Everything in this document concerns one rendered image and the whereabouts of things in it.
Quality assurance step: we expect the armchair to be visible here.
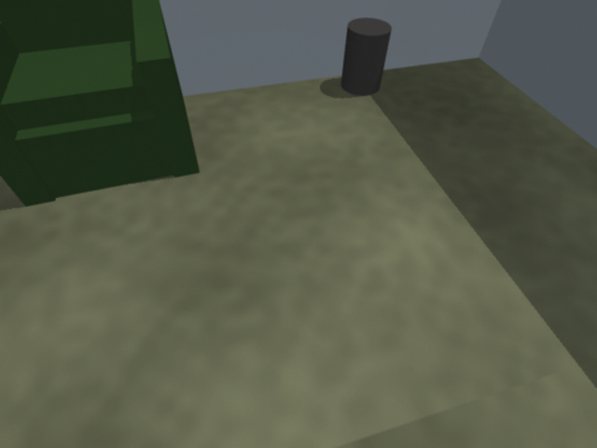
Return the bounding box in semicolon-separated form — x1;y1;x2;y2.
0;0;200;206

